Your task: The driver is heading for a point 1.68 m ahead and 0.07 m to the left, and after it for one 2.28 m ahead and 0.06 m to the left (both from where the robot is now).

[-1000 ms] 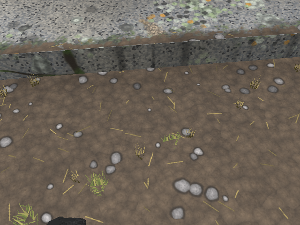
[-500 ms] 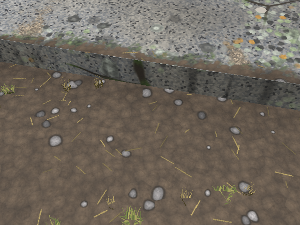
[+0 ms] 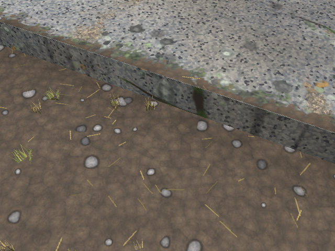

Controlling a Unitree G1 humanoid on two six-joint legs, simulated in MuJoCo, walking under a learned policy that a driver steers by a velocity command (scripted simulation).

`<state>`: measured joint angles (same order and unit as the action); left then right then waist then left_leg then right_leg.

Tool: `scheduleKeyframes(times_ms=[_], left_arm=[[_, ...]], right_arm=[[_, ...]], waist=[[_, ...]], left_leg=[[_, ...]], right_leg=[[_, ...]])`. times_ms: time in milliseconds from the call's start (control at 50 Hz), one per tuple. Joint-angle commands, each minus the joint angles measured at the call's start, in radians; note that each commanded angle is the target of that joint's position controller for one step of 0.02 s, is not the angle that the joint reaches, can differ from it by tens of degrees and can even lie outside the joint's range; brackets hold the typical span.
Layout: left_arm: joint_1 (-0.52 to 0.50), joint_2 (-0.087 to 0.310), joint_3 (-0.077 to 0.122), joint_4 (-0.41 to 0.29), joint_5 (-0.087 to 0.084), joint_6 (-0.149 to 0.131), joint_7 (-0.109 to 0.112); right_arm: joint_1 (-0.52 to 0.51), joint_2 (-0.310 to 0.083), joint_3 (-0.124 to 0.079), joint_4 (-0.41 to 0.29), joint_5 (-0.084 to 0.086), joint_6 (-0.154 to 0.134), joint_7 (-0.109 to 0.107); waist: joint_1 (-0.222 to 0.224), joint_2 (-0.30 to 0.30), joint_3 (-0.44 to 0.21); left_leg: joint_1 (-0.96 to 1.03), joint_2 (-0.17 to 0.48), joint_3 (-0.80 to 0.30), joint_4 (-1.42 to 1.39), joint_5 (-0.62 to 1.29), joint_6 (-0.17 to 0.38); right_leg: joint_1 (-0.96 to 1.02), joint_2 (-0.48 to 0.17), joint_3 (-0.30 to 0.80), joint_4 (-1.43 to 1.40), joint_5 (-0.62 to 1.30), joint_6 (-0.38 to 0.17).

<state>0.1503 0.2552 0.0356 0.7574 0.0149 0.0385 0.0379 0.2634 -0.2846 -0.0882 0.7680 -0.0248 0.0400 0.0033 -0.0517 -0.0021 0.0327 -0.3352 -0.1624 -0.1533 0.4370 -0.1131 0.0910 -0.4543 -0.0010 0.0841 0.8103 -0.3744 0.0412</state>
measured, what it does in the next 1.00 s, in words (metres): steps on the spot, turning left: right foot, then left foot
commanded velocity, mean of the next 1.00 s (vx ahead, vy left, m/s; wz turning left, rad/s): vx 0.01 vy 0.00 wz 0.35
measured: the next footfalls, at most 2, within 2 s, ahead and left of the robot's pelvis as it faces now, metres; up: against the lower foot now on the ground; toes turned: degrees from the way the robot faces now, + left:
right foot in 0.10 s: +0.06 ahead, -0.13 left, +0.00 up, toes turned +9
left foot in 0.56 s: -0.01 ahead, +0.08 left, +0.00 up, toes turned +17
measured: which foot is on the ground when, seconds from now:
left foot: down 0.00-0.10, up 0.12-0.54, down 0.56-1.00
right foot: up 0.00-0.08, down 0.10-0.56, up 0.58-0.88, down 0.90-1.00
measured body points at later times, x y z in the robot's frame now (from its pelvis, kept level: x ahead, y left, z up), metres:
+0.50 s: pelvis +0.00 -0.03 +0.00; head +0.03 -0.03 +0.45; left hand +0.02 +0.26 -0.11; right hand +0.21 -0.25 -0.11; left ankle -0.06 +0.08 -0.71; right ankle +0.02 -0.13 -0.74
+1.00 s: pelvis -0.02 -0.02 +0.01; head -0.02 -0.02 +0.46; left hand -0.05 +0.25 -0.13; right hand +0.16 -0.21 -0.13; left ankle -0.05 +0.07 -0.74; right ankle +0.00 -0.14 -0.74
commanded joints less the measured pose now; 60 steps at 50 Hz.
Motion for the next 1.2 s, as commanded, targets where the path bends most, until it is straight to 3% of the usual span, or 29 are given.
scheduleKeyframes(times_ms=[20, 60, 80, 100, 120, 140, 160, 180, 200, 240, 340, 420, 500, 540, 560, 580, 600, 620, 640, 660, 700, 760, 840, 880, 920, 940, 960, 980, 1200], left_arm=[[0.020, 0.088, 0.017, -0.074, -0.015, -0.027, 0.008], [0.090, 0.086, 0.015, -0.063, -0.021, -0.038, 0.014], [0.137, 0.098, 0.019, -0.053, -0.014, -0.046, 0.021], [0.123, 0.173, 0.034, -0.062, 0.002, -0.050, 0.029], [0.042, 0.264, 0.049, -0.104, 0.012, -0.042, 0.029], [0.044, 0.236, 0.050, -0.097, 0.021, -0.035, 0.021], [0.015, 0.162, 0.029, -0.108, 0.011, -0.036, 0.014], [-0.023, 0.127, 0.019, -0.113, 0.006, -0.037, 0.009], [-0.043, 0.121, 0.017, -0.123, 0.008, -0.035, 0.009], [-0.013, 0.121, 0.018, -0.128, 0.011, -0.034, 0.009], [0.111, 0.158, 0.040, -0.096, 0.010, -0.036, 0.007], [0.103, 0.175, 0.048, -0.087, 0.013, -0.040, -0.011], [0.091, 0.195, 0.054, -0.067, 0.009, -0.031, -0.029], [0.090, 0.186, 0.050, -0.051, -0.007, -0.022, -0.031], [0.134, 0.125, 0.034, -0.058, -0.002, -0.020, -0.035], [0.126, 0.044, 0.008, -0.098, -0.001, -0.013, -0.034], [0.079, 0.104, 0.020, -0.080, -0.002, 0.007, -0.021], [0.079, 0.114, 0.025, -0.069, -0.012, 0.015, -0.025], [0.092, 0.120, 0.029, -0.048, -0.013, 0.015, -0.029], [0.103, 0.132, 0.035, -0.034, -0.004, 0.014, -0.032], [0.145, 0.123, 0.033, 0.001, 0.006, 0.014, -0.035], [0.127, 0.082, 0.019, 0.015, -0.002, 0.018, -0.033], [0.125, 0.077, 0.014, 0.043, -0.007, 0.015, -0.016], [0.162, 0.061, 0.005, 0.073, -0.001, 0.001, -0.009], [0.157, 0.129, 0.009, 0.079, 0.018, -0.025, -0.006], [0.099, 0.139, 0.014, 0.094, -0.004, -0.027, -0.014], [0.087, 0.097, 0.005, 0.094, -0.004, -0.034, -0.022], [0.097, 0.091, 0.002, 0.107, -0.003, -0.039, -0.023], [0.119, 0.070, -0.009, 0.222, -0.003, -0.043, -0.008]], right_arm=[[0.001, -0.151, -0.039, -0.061, -0.004, -0.003, 0.002], [-0.032, -0.148, -0.038, -0.068, 0.006, 0.002, 0.005], [-0.052, -0.138, -0.035, -0.074, 0.018, 0.003, 0.002], [-0.020, -0.081, -0.021, -0.083, 0.027, -0.001, -0.002], [0.016, -0.049, -0.014, -0.103, 0.033, -0.008, -0.008], [-0.011, -0.146, -0.037, -0.088, -0.010, -0.008, -0.011], [0.000, -0.160, -0.046, -0.073, -0.010, -0.005, -0.006], [0.023, -0.148, -0.045, -0.054, -0.009, 0.005, 0.001], [0.042, -0.141, -0.044, -0.047, -0.006, 0.015, 0.011], [0.035, -0.130, -0.036, -0.048, 0.004, 0.028, 0.027], [-0.072, -0.102, -0.016, -0.091, 0.011, 0.038, 0.039], [-0.099, -0.070, 0.004, -0.109, 0.019, 0.040, 0.041], [-0.073, -0.066, 0.015, -0.105, 0.026, 0.029, 0.026], [-0.027, -0.069, 0.023, -0.084, 0.005, 0.008, 0.013], [-0.015, -0.133, 0.016, -0.088, -0.015, -0.008, 0.006], [-0.050, -0.226, 0.004, -0.106, 0.002, -0.017, 0.002], [-0.007, -0.170, 0.010, -0.082, 0.009, -0.024, -0.004], [-0.062, -0.113, 0.033, -0.078, 0.009, -0.027, -0.007], [-0.122, -0.083, 0.046, -0.079, 0.005, -0.024, -0.011], [-0.141, -0.084, 0.049, -0.077, 0.008, -0.026, -0.017], [-0.124, -0.076, 0.055, -0.061, 0.011, -0.031, -0.023], [-0.110, -0.074, 0.059, -0.033, 0.009, -0.035, -0.022], [-0.107, -0.081, 0.059, 0.004, 0.005, -0.033, -0.024], [-0.128, -0.076, 0.061, 0.018, 0.015, -0.034, -0.028], [-0.080, -0.051, 0.065, 0.036, 0.012, -0.041, -0.023], [-0.065, -0.032, 0.067, 0.060, 0.016, -0.036, -0.020], [-0.078, -0.059, 0.062, 0.085, 0.012, -0.033, -0.022], [-0.083, -0.066, 0.057, 0.099, 0.013, -0.033, -0.023], [-0.033, -0.041, 0.066, 0.247, 0.016, -0.039, -0.031]], waist=[[0.017, 0.137, -0.093], [0.058, 0.135, -0.094], [0.087, 0.114, -0.089], [0.056, -0.032, -0.087], [0.021, -0.225, -0.068], [0.039, -0.157, -0.048], [0.013, -0.087, -0.043], [-0.008, -0.070, -0.025], [-0.018, -0.111, -0.038], [0.008, -0.139, -0.045], [0.083, -0.152, -0.056], [0.086, -0.173, -0.068], [0.071, -0.199, -0.080], [0.025, -0.131, -0.081], [0.043, 0.056, -0.124], [0.060, 0.258, -0.086], [0.001, 0.179, -0.099], [0.039, 0.151, -0.056], [0.064, 0.142, -0.025], [0.072, 0.168, -0.014], [0.074, 0.145, -0.052], [0.060, 0.128, -0.048], [0.050, 0.134, -0.035], [0.085, 0.089, -0.041], [0.043, -0.009, -0.048], [0.017, -0.109, -0.002], [0.042, -0.076, 0.011], [0.050, -0.073, 0.007], [0.055, -0.003, 0.018]], left_leg=[[0.133, 0.276, -0.366, -0.108, 0.059, 0.121], [0.099, 0.248, -0.381, -0.076, 0.087, 0.082], [0.039, 0.210, -0.362, -0.044, 0.009, 0.036], [-0.059, 0.119, -0.262, 0.082, -0.230, -0.029], [-0.243, -0.053, -0.013, 0.298, -0.432, -0.079], [-0.224, 0.021, 0.035, 0.511, -0.463, -0.095], [-0.186, 0.044, 0.024, 0.600, -0.414, -0.099], [-0.174, 0.050, 0.033, 0.669, -0.354, -0.106], [-0.185, 0.051, 0.047, 0.726, -0.313, -0.113], [-0.219, 0.060, 0.080, 0.768, -0.297, -0.138], [-0.265, 0.102, 0.111, 0.615, -0.315, -0.167], [-0.109, 0.119, 0.149, 0.421, -0.355, -0.139], [0.048, 0.102, 0.200, 0.186, -0.316, -0.094], [0.223, 0.118, 0.172, -0.133, -0.049, -0.068], [0.369, 0.306, -0.069, -0.208, 0.010, -0.042], [0.316, 0.536, -0.290, -0.166, 0.404, 0.093], [0.255, 0.526, -0.238, -0.133, 0.405, 0.172], [0.229, 0.469, -0.166, -0.144, 0.359, 0.164], [0.202, 0.410, -0.106, -0.158, 0.300, 0.124], [0.213, 0.372, -0.072, -0.156, 0.329, 0.098], [0.237, 0.343, -0.022, -0.131, 0.431, 0.093], [0.227, 0.337, -0.018, -0.127, 0.341, 0.093], [0.190, 0.338, -0.067, -0.116, 0.197, 0.094], [0.127, 0.315, -0.067, -0.098, 0.100, 0.047], [0.056, 0.243, -0.030, -0.082, -0.035, -0.012], [0.134, 0.189, 0.019, -0.128, -0.064, -0.023], [0.188, 0.196, 0.017, -0.112, -0.038, -0.030], [0.210, 0.204, 0.016, -0.102, -0.012, -0.027], [0.166, 0.216, 0.013, -0.137, -0.018, -0.042]], right_leg=[[0.046, 0.047, -0.010, -0.109, -0.048, -0.026], [0.175, 0.066, -0.019, -0.295, 0.005, -0.048], [0.282, 0.042, -0.009, -0.456, 0.089, -0.059], [0.363, -0.131, 0.152, -0.584, 0.045, -0.100], [0.398, -0.387, 0.427, -0.629, 0.162, -0.205], [0.280, -0.418, 0.392, -0.577, 0.360, -0.290], [0.253, -0.354, 0.294, -0.552, 0.447, -0.281], [0.236, -0.278, 0.178, -0.531, 0.489, -0.244], [0.266, -0.228, 0.105, -0.516, 0.514, -0.217], [0.319, -0.202, 0.032, -0.489, 0.619, -0.218], [0.478, -0.255, 0.014, -0.455, 0.685, -0.250], [0.410, -0.266, -0.023, -0.434, 0.673, -0.251], [0.359, -0.262, -0.028, -0.375, 0.685, -0.239], [0.264, -0.228, -0.069, -0.293, 0.564, -0.160], [0.128, -0.162, -0.130, -0.146, 0.300, -0.090], [-0.003, -0.016, -0.181, -0.082, -0.193, -0.037], [0.056, -0.051, -0.081, 0.024, -0.235, -0.033], [0.050, -0.046, -0.064, 0.057, -0.189, -0.035], [0.058, -0.050, -0.058, 0.040, -0.130, -0.034], [0.057, -0.043, -0.069, 0.034, -0.083, -0.031], [0.096, -0.026, -0.079, 0.038, -0.051, -0.019], [0.141, -0.022, -0.082, -0.068, -0.045, -0.012], [0.217, -0.004, -0.094, -0.249, -0.003, -0.025], [0.351, -0.018, -0.084, -0.452, 0.214, -0.039], [0.440, -0.153, 0.054, -0.468, 0.384, -0.062], [0.293, -0.144, 0.056, -0.461, 0.319, -0.088], [0.256, -0.125, 0.043, -0.484, 0.260, -0.080], [0.253, -0.110, 0.028, -0.492, 0.243, -0.070], [0.301, -0.097, 0.019, -0.507, 0.203, -0.086]])
Over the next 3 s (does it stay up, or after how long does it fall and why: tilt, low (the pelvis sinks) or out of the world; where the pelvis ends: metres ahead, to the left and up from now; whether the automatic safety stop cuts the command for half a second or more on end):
stays up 0.73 0.23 0.00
